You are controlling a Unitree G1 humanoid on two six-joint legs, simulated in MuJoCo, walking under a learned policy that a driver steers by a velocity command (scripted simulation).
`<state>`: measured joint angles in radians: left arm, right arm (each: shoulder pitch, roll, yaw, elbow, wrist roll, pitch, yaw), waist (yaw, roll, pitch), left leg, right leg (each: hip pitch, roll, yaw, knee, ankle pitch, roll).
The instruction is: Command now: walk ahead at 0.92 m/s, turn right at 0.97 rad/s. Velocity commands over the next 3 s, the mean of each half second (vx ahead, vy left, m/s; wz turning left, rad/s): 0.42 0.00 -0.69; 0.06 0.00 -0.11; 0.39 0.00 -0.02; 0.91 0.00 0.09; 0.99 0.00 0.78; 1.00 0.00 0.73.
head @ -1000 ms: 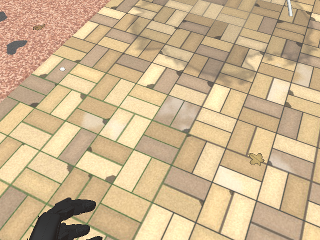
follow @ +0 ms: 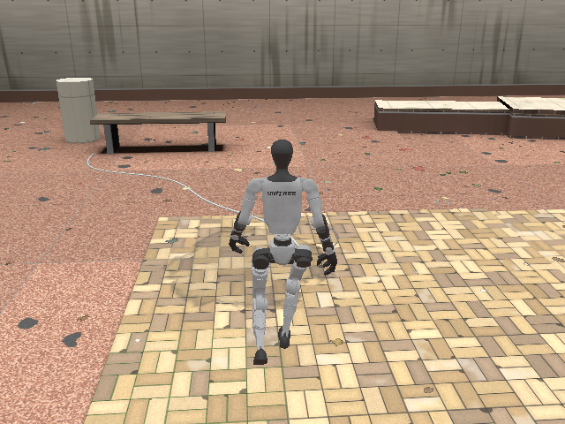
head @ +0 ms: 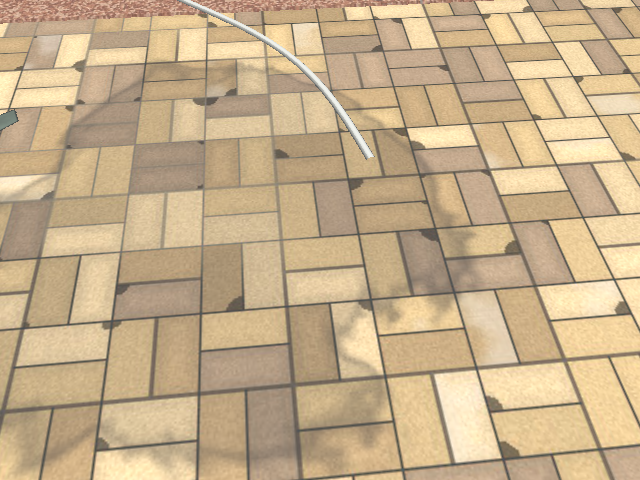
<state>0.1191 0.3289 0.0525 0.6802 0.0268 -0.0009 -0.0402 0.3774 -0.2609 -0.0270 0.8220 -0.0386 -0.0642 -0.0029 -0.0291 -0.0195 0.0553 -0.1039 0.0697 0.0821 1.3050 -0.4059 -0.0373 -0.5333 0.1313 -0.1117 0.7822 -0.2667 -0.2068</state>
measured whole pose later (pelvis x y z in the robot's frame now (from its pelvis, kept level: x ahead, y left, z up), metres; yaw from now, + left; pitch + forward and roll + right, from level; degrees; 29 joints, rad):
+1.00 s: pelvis +0.34 +0.04 +0.05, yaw -22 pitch -1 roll +0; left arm 0.24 0.21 -0.01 0.86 0.01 0.00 0.03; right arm 0.26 -0.22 -0.01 0.87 -0.01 0.01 0.00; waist -0.02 0.01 0.00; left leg -0.27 -0.02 0.00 0.42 -0.12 0.02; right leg -0.16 0.05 0.04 0.45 -0.27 -0.04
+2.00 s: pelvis +0.79 -0.13 +0.03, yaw -18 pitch +1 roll -1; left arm 0.19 0.25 0.06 0.89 0.05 -0.09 -0.01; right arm 0.36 -0.23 -0.05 0.97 0.00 -0.08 0.01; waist -0.02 0.03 0.04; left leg -0.34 0.05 -0.04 1.29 -0.23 0.13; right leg -0.34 0.04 -0.17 0.54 -0.22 -0.09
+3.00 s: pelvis +1.70 -0.22 +0.04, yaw +27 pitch +3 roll -3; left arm 0.50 0.31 0.06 0.90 0.03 -0.10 -0.01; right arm 0.06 -0.33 -0.03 0.66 -0.05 -0.04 0.06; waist 0.07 0.05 -0.01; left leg -0.71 0.00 -0.08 1.09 -0.20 0.09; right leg -0.07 0.01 -0.09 0.32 -0.30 0.01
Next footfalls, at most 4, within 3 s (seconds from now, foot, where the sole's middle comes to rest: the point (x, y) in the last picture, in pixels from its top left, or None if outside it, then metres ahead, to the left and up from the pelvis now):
0.32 left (276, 461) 0.49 0.10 -0.73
0.72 right None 0.32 -0.06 -0.73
1.86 right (416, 308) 0.85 -0.23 -0.73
2.34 left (395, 175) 1.28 -0.22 -0.73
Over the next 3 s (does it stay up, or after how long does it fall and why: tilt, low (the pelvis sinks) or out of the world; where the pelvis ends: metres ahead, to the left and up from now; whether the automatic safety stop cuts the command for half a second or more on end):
stays up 1.70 -0.22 0.04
